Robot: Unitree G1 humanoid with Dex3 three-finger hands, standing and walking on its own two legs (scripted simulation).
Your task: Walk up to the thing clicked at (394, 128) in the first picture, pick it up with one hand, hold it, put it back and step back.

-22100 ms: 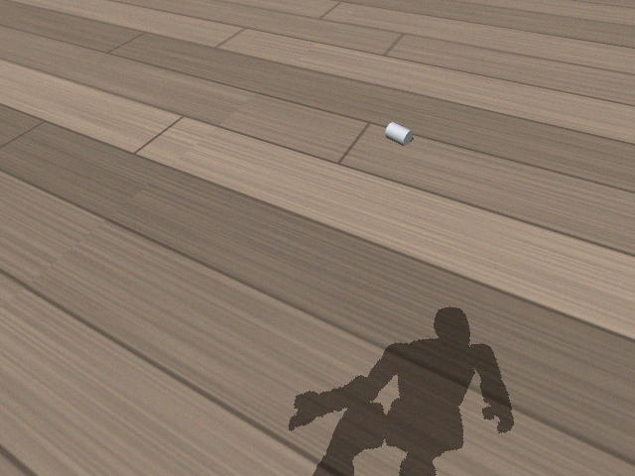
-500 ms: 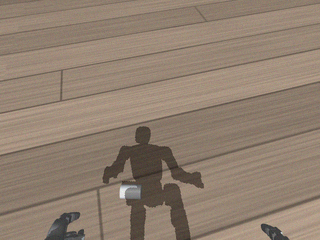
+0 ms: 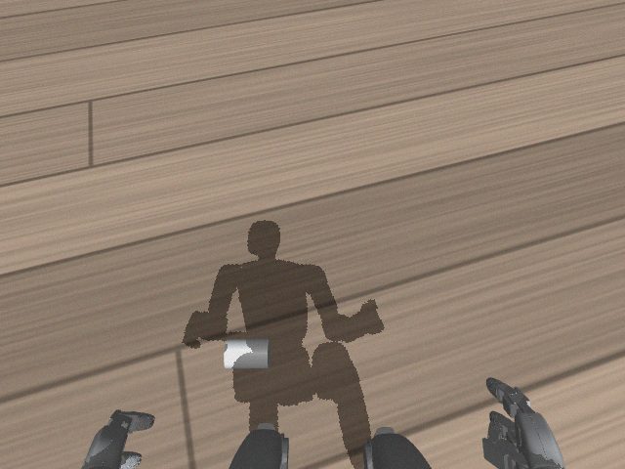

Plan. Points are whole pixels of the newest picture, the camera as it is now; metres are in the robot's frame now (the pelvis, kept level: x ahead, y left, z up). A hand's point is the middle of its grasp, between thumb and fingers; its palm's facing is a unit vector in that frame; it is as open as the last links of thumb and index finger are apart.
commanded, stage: rise first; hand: left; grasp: from above
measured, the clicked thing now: (247, 353) +0.42 +0.20 -0.66
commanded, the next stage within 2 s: none
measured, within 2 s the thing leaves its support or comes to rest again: neither
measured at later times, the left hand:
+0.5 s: hand (157, 464) +0.15 +0.26 -0.23, palm faces -0.33 -0.75 -0.57, open 14.2 cm
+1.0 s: hand (190, 389) +0.29 +0.28 -0.42, palm faces -0.49 -0.28 -0.83, open 13.8 cm
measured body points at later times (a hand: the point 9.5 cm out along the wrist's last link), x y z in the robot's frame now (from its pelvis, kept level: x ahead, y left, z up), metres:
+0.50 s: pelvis -0.03 +0.00 -0.09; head +0.11 +0.01 +0.34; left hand +0.16 +0.30 -0.20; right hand +0.18 -0.25 -0.18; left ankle +0.01 +0.12 -0.66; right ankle +0.00 -0.14 -0.66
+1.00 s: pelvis -0.09 -0.01 -0.28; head +0.13 +0.01 +0.12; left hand +0.31 +0.30 -0.37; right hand +0.03 -0.29 -0.41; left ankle +0.01 +0.12 -0.66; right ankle +0.00 -0.14 -0.66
